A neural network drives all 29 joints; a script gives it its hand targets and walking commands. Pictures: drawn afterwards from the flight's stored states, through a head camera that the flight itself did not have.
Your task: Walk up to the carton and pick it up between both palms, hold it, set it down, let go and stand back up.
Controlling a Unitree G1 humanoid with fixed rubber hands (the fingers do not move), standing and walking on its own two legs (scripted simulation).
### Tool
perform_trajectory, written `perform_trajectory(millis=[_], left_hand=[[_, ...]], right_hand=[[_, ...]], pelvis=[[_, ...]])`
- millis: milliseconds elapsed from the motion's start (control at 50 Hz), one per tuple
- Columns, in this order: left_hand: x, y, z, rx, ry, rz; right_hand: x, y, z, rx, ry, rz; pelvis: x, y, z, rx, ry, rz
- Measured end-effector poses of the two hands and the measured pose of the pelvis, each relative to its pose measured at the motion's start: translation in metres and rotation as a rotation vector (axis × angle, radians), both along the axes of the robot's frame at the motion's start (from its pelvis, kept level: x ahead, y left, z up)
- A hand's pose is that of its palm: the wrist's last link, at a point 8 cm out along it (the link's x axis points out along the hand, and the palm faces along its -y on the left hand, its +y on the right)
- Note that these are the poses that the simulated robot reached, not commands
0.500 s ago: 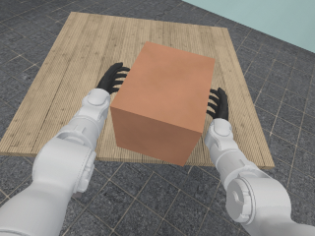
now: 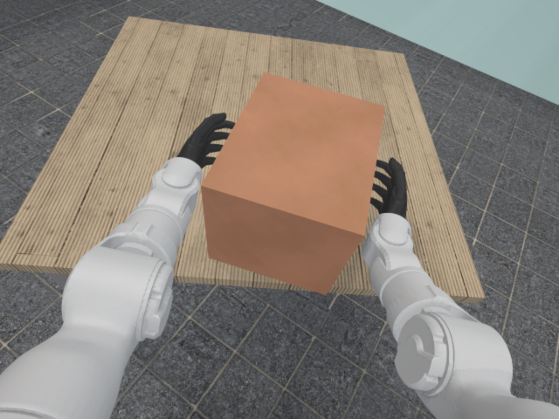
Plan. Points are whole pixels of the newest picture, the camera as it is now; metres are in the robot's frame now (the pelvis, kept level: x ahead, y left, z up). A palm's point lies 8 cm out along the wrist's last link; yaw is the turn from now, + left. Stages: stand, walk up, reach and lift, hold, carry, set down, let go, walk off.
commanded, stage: reach and lift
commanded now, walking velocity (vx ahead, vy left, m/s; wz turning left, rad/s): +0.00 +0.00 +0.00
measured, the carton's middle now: (295, 183) +0.48 -0.03 +0.03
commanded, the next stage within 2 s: none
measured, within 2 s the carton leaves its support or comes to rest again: leaves its support in 0.80 s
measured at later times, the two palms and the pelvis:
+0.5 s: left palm (194, 162) +0.47 +0.13 +0.08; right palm (391, 216) +0.40 -0.17 +0.06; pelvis +0.00 +0.00 +0.00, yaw +0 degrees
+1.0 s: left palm (200, 166) +0.46 +0.12 +0.08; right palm (398, 225) +0.38 -0.17 +0.06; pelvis -0.01 -0.01 +0.00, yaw +0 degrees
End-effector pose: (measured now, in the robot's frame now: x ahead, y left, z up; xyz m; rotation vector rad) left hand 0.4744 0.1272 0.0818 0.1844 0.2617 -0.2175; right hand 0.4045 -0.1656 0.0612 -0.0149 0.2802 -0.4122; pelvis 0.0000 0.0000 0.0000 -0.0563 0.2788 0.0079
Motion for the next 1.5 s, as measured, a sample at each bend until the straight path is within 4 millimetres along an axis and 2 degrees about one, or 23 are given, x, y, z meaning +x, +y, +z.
perform_trajectory(millis=[540,800,1100,1300,1500], left_hand=[[0.0,-0.001,-0.005,-0.039,-0.026,-0.008],[-0.004,-0.004,0.0,-0.032,-0.068,-0.019],[-0.016,-0.017,0.003,-0.032,-0.11,-0.017],[-0.016,-0.025,0.004,-0.034,-0.106,-0.008],[-0.019,-0.025,0.0,-0.054,-0.092,0.016]], right_hand=[[-0.004,-0.002,-0.004,-0.012,-0.056,0.029],[-0.012,-0.003,-0.004,0.002,-0.116,0.012],[-0.023,-0.014,-0.003,0.042,-0.171,-0.022],[-0.022,-0.021,-0.004,0.064,-0.176,-0.028],[-0.02,-0.023,-0.003,0.061,-0.183,-0.008]], pelvis=[[-0.002,0.0,0.0,-0.001,-0.003,0.0],[-0.005,0.0,0.0,0.0,-0.007,0.0],[-0.011,-0.011,0.003,0.014,-0.011,0.0],[-0.01,-0.018,0.004,0.023,-0.009,0.0],[-0.009,-0.019,0.005,0.025,-0.008,-0.001]])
